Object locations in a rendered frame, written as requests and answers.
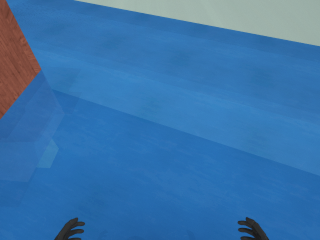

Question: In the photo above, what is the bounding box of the robot left hand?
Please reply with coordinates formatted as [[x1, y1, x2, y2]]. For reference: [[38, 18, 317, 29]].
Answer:
[[54, 217, 85, 240]]

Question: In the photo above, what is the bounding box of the pedestal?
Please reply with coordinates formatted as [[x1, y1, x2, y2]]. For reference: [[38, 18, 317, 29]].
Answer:
[[0, 0, 41, 119]]

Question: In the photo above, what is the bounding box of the robot right hand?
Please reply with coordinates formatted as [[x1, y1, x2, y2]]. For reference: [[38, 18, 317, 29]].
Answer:
[[237, 217, 269, 240]]

